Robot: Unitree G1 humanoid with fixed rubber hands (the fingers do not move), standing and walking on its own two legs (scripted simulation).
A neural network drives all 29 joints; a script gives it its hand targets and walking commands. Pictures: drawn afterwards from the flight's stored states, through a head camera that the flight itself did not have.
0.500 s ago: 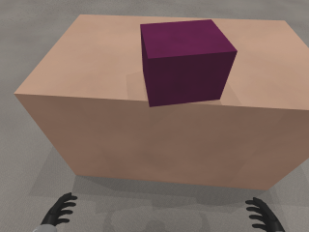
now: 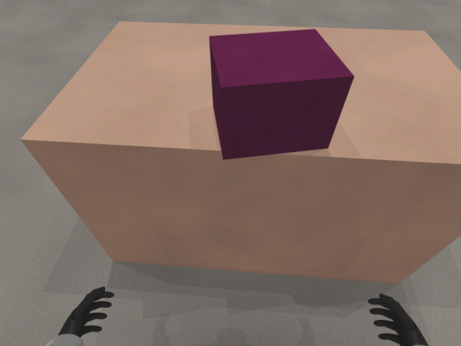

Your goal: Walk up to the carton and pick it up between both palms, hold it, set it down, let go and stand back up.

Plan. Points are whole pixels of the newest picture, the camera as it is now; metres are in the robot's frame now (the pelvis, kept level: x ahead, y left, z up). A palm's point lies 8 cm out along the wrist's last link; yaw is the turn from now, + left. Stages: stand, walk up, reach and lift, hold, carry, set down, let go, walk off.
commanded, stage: stand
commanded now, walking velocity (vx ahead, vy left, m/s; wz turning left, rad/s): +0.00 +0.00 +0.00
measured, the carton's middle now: (269, 93) +0.64 -0.07 +0.09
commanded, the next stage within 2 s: walk up in 0.20 s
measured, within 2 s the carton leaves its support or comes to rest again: neither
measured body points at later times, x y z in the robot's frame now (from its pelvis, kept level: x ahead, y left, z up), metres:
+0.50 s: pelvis -0.01 +0.00 +0.00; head +0.00 +0.00 +0.45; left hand +0.16 +0.30 -0.07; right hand +0.15 -0.29 -0.08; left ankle -0.01 +0.12 -0.71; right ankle +0.00 -0.12 -0.71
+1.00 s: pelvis -0.09 +0.04 -0.02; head -0.08 +0.08 +0.43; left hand +0.06 +0.35 -0.12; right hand +0.04 -0.28 -0.06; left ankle -0.03 +0.12 -0.71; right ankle -0.09 -0.08 -0.66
